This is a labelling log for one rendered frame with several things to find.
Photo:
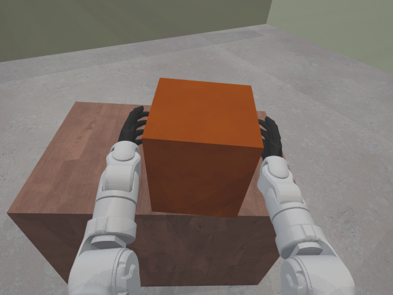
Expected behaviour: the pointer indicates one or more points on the robot left hand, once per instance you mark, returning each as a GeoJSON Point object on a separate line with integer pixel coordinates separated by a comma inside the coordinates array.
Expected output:
{"type": "Point", "coordinates": [129, 132]}

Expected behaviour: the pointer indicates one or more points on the right robot forearm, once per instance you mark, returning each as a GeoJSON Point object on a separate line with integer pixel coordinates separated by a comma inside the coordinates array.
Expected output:
{"type": "Point", "coordinates": [296, 233]}

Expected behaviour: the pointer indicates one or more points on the robot right upper arm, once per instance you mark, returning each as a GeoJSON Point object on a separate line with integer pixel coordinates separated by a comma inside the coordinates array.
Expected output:
{"type": "Point", "coordinates": [315, 275]}

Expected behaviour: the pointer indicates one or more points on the robot right hand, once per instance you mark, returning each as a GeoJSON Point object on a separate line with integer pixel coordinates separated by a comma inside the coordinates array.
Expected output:
{"type": "Point", "coordinates": [272, 142]}

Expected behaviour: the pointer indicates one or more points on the robot left upper arm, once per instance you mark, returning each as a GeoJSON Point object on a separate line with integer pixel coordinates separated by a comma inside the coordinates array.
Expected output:
{"type": "Point", "coordinates": [112, 271]}

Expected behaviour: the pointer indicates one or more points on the carton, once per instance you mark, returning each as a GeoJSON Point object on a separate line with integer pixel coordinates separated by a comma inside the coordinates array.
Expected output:
{"type": "Point", "coordinates": [202, 143]}

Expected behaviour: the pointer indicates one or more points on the pedestal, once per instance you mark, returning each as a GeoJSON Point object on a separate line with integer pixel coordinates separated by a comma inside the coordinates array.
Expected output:
{"type": "Point", "coordinates": [58, 199]}

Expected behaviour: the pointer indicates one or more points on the left robot forearm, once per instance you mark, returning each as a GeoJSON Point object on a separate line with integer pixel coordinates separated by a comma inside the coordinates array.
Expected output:
{"type": "Point", "coordinates": [112, 224]}

